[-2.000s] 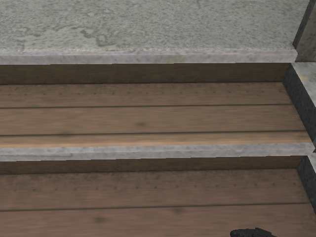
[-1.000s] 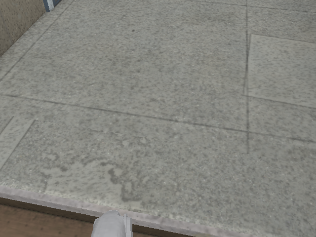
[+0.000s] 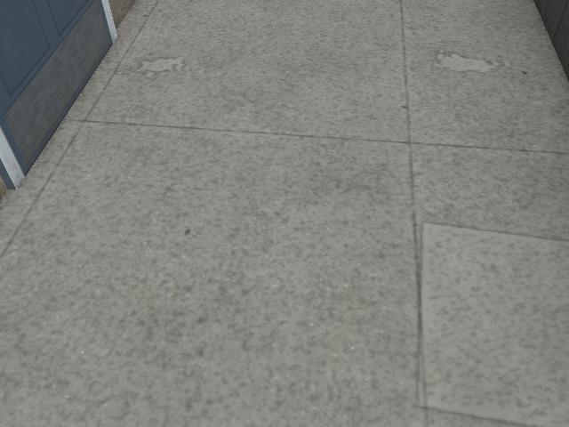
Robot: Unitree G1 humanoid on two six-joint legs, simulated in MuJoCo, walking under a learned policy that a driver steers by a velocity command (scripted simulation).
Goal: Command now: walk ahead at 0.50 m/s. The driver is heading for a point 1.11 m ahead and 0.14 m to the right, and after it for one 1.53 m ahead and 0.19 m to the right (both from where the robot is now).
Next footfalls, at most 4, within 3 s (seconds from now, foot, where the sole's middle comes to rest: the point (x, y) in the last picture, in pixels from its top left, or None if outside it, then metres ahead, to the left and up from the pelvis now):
0.34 left None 0.38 0.16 -0.75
0.98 right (351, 383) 0.64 -0.11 -0.75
1.46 left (311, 270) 0.98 -0.02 -0.75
1.96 right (416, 239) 1.10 -0.33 -0.75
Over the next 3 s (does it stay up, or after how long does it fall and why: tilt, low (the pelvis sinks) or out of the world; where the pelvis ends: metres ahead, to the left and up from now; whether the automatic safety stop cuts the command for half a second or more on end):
stays up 1.47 -0.19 0.02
